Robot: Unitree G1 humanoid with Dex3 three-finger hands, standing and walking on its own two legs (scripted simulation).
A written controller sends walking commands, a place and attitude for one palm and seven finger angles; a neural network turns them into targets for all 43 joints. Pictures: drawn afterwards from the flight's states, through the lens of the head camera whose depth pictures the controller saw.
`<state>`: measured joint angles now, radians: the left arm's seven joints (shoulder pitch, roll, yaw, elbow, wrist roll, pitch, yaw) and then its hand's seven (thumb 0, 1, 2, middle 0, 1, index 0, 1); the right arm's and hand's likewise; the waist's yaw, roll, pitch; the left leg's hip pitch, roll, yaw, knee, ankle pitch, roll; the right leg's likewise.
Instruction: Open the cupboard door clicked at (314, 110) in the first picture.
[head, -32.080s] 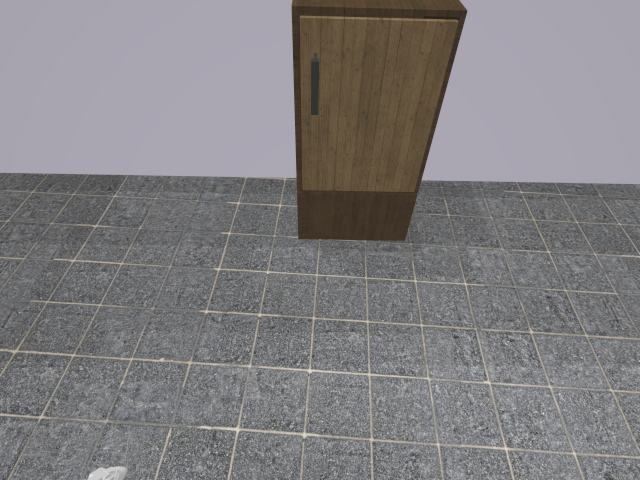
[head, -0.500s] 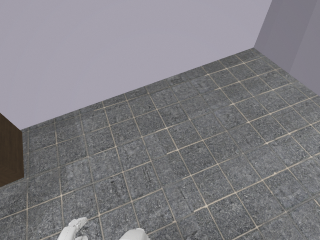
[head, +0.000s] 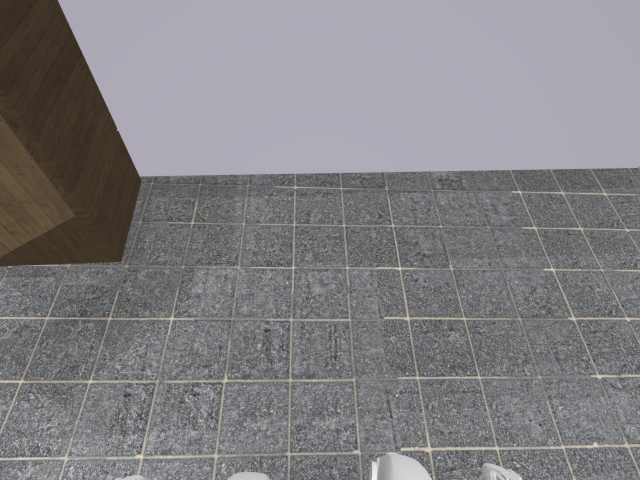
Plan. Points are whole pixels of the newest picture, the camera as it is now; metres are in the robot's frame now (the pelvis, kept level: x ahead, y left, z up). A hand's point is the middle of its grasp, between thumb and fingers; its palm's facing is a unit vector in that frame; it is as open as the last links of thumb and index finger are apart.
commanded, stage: turn to face it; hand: left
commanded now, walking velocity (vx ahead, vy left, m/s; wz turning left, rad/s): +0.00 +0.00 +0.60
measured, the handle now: out of the picture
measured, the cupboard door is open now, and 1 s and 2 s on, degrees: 42 42 42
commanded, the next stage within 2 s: take the last steps up to it in 1.28 s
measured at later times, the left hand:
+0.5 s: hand out of the picture +0.01 +0.15 -0.16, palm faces +0.35 -0.91 -0.23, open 7.3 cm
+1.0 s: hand out of the picture +0.01 +0.19 -0.15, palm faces +0.57 -0.78 -0.26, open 7.4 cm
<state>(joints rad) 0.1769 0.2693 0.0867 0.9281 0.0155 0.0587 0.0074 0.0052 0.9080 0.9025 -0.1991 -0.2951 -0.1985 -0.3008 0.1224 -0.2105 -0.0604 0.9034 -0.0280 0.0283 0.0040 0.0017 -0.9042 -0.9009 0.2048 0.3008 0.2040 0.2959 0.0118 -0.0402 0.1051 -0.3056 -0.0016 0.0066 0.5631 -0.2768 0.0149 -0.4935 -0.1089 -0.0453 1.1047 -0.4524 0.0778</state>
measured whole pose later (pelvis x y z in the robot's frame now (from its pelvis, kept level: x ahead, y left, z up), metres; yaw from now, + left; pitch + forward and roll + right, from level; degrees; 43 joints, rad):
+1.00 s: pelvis +0.02 -0.05 +0.00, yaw +35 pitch +2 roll -1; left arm 0.10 0.24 0.06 0.86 0.01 0.03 0.01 0.00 0.91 0.90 -0.20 -0.30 -0.20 -0.30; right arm 0.18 -0.22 -0.07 0.93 -0.03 0.05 0.01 0.00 -0.90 -0.90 0.21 0.30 0.21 0.30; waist -0.02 0.02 0.09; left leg -0.33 -0.03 -0.12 0.55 -0.25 0.00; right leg -0.34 -0.03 -0.03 0.70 -0.37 0.08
